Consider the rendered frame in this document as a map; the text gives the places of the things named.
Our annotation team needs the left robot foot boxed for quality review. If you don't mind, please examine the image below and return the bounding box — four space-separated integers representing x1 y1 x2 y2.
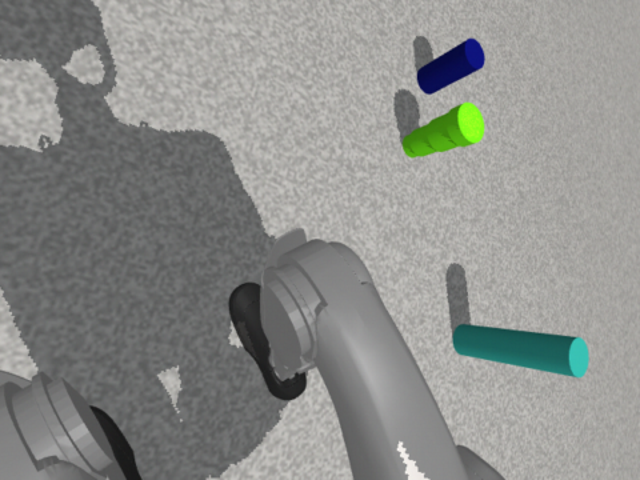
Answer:
89 405 142 480

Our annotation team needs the right robot foot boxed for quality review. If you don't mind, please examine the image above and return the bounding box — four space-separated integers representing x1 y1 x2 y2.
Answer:
229 283 307 400

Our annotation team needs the right robot hand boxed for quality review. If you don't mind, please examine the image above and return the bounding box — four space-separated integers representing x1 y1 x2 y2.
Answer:
456 445 505 480

